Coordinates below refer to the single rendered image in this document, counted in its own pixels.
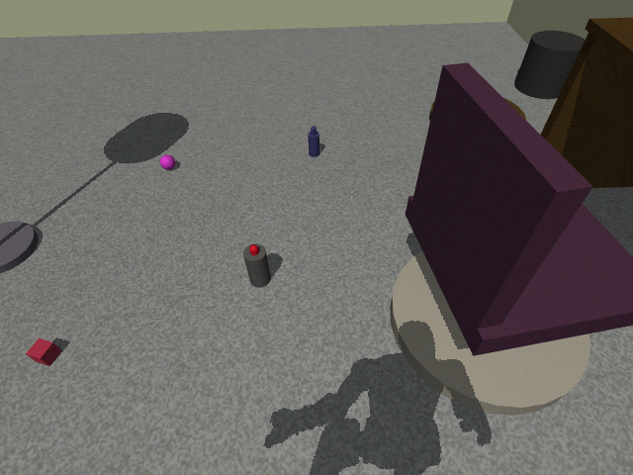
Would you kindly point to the office chair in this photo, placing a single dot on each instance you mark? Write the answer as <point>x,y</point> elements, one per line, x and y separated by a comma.
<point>515,272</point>

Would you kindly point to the desk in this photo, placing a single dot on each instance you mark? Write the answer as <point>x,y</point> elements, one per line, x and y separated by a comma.
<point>591,123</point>

